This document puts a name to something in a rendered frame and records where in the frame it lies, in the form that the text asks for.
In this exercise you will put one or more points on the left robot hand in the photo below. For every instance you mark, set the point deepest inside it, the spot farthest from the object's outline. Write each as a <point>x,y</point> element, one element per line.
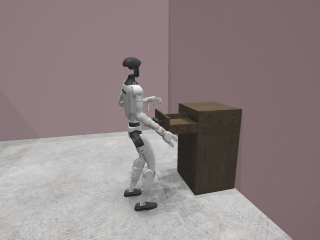
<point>153,98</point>

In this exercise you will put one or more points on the handle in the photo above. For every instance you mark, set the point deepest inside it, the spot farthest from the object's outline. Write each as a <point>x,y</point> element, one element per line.
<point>156,120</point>

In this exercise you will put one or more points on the drawer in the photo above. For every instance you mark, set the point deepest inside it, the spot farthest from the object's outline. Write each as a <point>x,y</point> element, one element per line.
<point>177,123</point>

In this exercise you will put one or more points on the right robot forearm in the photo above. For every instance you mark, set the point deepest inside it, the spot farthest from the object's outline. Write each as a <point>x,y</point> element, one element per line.
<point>151,124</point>

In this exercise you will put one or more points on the robot shin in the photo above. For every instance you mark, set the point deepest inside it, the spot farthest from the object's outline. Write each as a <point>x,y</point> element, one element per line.
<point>146,185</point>
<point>135,176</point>

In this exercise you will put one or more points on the robot right upper arm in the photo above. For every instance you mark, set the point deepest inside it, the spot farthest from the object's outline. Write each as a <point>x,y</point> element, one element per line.
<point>137,94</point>

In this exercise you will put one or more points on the right robot hand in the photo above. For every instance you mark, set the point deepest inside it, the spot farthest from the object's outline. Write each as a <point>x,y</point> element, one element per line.
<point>167,138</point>

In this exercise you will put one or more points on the robot left upper arm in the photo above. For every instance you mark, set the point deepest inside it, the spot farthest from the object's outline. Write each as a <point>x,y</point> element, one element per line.
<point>120,99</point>

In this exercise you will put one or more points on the left robot shin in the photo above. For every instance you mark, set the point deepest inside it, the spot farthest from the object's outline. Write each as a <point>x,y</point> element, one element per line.
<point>135,176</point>

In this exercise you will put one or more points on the right robot shin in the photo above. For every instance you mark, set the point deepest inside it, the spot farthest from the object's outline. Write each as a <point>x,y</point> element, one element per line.
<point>146,185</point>

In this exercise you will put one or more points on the cabinet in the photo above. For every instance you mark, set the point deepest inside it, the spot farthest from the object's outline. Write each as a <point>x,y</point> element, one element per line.
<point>207,159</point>

